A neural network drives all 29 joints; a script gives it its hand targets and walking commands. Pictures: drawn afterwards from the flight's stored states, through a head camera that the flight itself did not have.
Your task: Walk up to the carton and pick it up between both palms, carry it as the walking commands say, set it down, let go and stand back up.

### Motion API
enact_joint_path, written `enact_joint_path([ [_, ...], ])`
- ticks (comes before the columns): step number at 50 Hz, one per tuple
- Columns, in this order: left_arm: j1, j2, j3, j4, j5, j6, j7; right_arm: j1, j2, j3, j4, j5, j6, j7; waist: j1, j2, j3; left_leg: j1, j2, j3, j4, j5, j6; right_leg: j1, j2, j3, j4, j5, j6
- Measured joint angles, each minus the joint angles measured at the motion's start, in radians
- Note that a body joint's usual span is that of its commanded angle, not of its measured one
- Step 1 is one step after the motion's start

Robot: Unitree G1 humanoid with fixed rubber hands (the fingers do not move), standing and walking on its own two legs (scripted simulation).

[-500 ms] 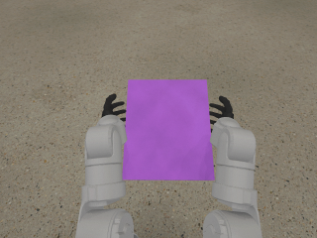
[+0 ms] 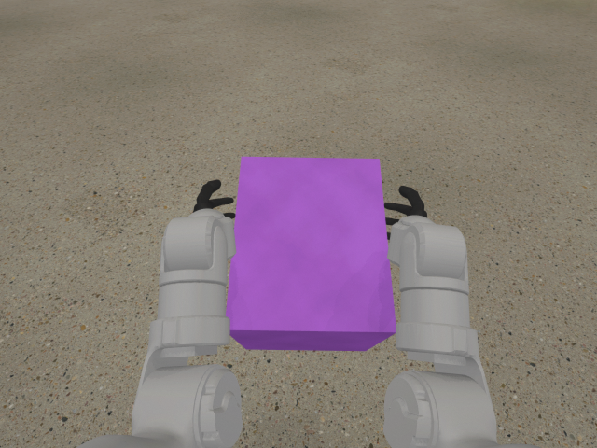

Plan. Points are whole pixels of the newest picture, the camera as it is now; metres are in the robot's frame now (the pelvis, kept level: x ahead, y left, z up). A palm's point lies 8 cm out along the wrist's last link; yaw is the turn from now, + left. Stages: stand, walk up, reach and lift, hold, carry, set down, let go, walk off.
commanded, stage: carry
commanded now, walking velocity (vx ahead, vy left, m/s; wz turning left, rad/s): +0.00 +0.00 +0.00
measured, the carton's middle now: (308, 261) +0.37 +0.00 +0.05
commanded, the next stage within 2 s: none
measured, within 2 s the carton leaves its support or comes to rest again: neither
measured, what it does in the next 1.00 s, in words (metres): stands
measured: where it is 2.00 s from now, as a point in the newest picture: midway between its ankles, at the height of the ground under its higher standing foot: outside the picture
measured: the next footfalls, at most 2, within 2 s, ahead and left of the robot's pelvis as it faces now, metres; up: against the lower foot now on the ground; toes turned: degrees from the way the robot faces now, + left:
none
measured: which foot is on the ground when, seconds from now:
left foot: down 0.00-1.00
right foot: down 0.00-1.00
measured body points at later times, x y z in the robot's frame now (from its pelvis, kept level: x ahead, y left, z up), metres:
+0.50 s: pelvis +0.01 -0.02 +0.00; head +0.02 -0.03 +0.45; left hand +0.37 +0.11 +0.11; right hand +0.37 -0.17 +0.11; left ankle +0.10 +0.11 -0.73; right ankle +0.06 -0.11 -0.73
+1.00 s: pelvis +0.02 -0.03 +0.00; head +0.01 -0.03 +0.45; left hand +0.37 +0.10 +0.12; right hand +0.37 -0.18 +0.11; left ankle +0.10 +0.11 -0.73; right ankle +0.06 -0.11 -0.73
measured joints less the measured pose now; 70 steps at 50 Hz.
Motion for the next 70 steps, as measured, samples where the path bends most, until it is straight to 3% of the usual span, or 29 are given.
enact_joint_path([
  [12, 0.03, -0.029, 0.009, -0.029, 0.008, -0.038, 0.004, 0.013, -0.013, 0.015, -0.012, 0.022, -0.024, -0.002, -0.023, 0.012, 0.027, -0.015, 0.025, -0.002, 0.026, -0.017, -0.017, -0.01, 0.024, -0.001, 0.008, -0.009, -0.018],
  [28, 0.075, -0.035, -0.006, -0.115, -0.017, -0.051, 0.006, 0.049, 0.015, 0.027, -0.09, 0.027, -0.042, -0.013, -0.006, 0.005, 0.065, -0.022, 0.037, -0.008, 0.058, -0.046, -0.033, -0.015, 0.033, -0.004, 0.037, -0.039, -0.031],
  [70, 0.119, -0.041, -0.024, -0.119, -0.014, -0.056, 0.003, 0.109, 0.026, 0.035, -0.108, 0.027, -0.05, -0.009, -0.005, 0.001, 0.041, 0.005, 0.049, -0.007, 0.057, -0.065, -0.044, 0.016, 0.047, -0.003, 0.02, -0.049, -0.037],
])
